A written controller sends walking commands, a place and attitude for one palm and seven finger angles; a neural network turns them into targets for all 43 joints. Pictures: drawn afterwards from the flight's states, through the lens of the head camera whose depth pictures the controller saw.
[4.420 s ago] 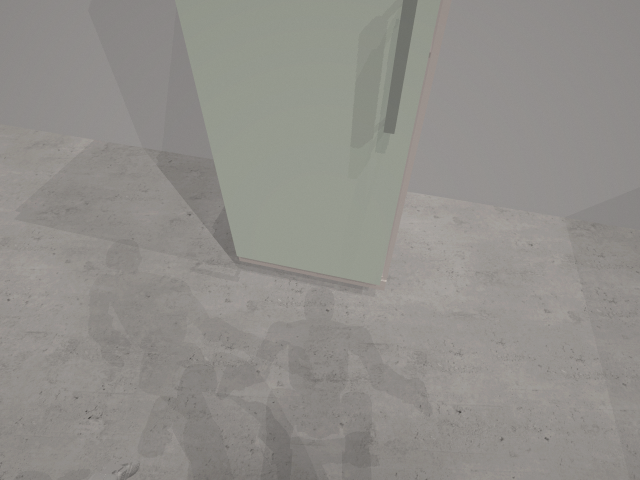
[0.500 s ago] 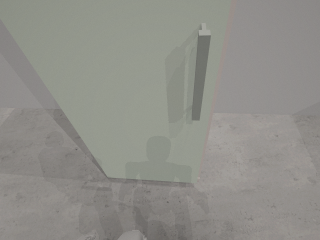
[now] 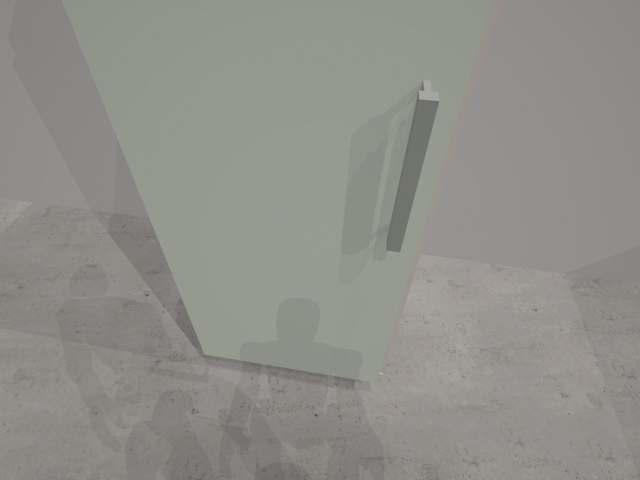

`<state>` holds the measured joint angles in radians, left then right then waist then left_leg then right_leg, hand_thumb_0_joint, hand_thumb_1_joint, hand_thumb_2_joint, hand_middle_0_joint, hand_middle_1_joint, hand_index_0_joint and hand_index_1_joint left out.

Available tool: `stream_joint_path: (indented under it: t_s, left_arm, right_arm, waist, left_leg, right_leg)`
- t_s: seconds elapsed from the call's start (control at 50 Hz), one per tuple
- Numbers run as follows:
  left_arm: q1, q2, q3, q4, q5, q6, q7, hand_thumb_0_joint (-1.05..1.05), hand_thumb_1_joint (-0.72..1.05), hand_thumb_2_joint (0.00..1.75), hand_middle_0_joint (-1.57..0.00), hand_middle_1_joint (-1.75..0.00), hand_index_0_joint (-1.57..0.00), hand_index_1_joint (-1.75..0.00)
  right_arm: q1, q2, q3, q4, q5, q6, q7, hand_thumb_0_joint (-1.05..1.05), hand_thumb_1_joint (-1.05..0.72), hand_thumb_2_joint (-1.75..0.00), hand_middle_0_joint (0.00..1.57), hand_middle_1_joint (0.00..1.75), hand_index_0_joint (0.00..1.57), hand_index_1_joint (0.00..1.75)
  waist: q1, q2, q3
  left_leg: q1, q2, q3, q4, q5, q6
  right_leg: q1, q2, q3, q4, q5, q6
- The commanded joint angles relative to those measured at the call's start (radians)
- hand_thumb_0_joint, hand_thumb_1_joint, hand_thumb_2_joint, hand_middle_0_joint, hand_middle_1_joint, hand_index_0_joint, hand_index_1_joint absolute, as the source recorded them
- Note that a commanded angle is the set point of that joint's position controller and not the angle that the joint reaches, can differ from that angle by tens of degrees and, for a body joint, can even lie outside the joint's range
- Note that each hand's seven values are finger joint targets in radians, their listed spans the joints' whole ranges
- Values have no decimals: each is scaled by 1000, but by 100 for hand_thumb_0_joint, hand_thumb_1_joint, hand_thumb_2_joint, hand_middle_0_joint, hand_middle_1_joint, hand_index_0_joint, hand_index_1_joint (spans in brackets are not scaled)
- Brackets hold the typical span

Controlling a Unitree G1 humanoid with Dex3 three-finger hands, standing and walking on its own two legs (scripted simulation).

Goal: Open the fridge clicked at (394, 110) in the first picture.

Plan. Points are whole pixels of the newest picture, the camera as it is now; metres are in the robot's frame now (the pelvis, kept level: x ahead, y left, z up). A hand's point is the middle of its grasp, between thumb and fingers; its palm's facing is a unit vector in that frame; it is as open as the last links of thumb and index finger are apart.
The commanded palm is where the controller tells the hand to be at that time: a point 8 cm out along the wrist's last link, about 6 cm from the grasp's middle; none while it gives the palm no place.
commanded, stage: come to a stop and stand still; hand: right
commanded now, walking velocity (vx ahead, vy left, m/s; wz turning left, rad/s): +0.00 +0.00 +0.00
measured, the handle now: (408, 175) +0.53 -0.09 +0.12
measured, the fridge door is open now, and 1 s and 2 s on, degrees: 0 0 0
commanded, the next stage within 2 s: look again from close up in 0.44 s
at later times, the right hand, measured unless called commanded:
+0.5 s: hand out of the picture -0.06 -0.13 -0.18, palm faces +0.06 +0.99 -0.14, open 7.4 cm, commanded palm none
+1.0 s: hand out of the picture +0.07 -0.18 -0.18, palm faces +0.02 +0.98 -0.21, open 7.4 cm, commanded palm none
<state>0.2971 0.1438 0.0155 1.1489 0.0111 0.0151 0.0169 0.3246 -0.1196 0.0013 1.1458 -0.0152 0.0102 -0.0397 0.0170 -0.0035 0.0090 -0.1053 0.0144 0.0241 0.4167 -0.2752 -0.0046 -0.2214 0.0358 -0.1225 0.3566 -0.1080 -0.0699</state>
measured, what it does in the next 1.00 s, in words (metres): stands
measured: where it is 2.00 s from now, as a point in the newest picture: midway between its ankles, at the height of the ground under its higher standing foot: outside the picture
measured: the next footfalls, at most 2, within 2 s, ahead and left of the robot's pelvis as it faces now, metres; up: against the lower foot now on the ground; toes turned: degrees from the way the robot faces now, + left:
none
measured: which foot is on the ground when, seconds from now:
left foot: down 0.00-1.00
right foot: down 0.00-1.00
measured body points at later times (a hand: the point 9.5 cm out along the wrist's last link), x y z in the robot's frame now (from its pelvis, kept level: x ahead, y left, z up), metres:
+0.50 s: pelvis -0.01 +0.02 +0.00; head +0.00 +0.01 +0.45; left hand -0.04 +0.22 -0.17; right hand -0.06 -0.18 -0.17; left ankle -0.03 +0.12 -0.74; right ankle +0.06 -0.07 -0.74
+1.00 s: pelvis +0.04 +0.00 -0.01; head +0.04 -0.01 +0.44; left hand +0.08 +0.23 -0.16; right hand +0.07 -0.23 -0.17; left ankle -0.03 +0.12 -0.74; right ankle +0.06 -0.07 -0.74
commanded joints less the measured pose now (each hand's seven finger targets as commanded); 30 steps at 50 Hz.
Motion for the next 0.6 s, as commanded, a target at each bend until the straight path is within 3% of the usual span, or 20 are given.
stream_joint_path:
  t_s: [0.0,0.18,0.34,0.5,0.52,0.54,0.58]
  left_arm:
    - [50,84,14,-12,1,-10,10,0,90,90,-20,-30,-20,-30]
    - [103,49,16,1,4,-11,15,0,90,90,-20,-30,-20,-30]
    - [113,40,18,0,4,-9,17,0,90,90,-20,-30,-20,-30]
    - [88,40,13,-7,-1,-21,18,0,90,90,-20,-30,-20,-30]
    - [-37,86,5,-97,3,-30,1,0,90,90,-20,-30,-20,-30]
    - [31,50,10,-119,5,-18,-11,0,90,90,-20,-30,-20,-30]
    - [81,35,1,-111,12,-21,-15,0,90,90,-20,-30,-20,-30]
  right_arm:
    - [74,-91,-16,-20,1,-5,-7,0,-90,-90,20,30,20,30]
    - [106,-60,-18,-20,2,-10,-8,0,-90,-90,20,30,20,30]
    - [127,-48,-16,-14,1,-13,-7,0,-90,-90,20,30,20,30]
    - [136,-43,-11,-12,2,-24,-9,0,-90,-90,20,30,20,30]
    - [180,-82,2,-14,-23,-49,-35,0,-90,-90,20,30,20,30]
    - [105,-118,-3,-72,-15,-53,-28,0,-90,-90,20,30,20,30]
    - [50,-124,-11,-110,-5,-69,-21,0,-90,-90,20,30,20,30]
  waist:
    - [-8,-9,133]
    - [-6,1,103]
    - [-3,6,123]
    - [-4,12,86]
    - [-54,63,156]
    - [26,92,90]
    - [46,-42,48]
  left_leg:
    - [-200,80,-85,-122,-143,29]
    - [-218,76,-91,-117,-153,38]
    - [-264,76,-107,-131,-197,41]
    - [-221,81,-105,-122,-79,38]
    - [-220,103,-147,-150,49,42]
    - [-308,159,-192,-200,-283,74]
    - [-293,153,-163,-142,-198,106]
  right_leg:
    - [-4,-144,207,-129,-290,42]
    - [-7,-140,204,-92,-265,41]
    - [-11,-135,194,-65,-258,43]
    - [20,-145,186,-47,-166,40]
    - [-96,-117,138,162,-162,72]
    - [-53,-90,117,216,-235,71]
    - [-8,-87,114,227,-141,63]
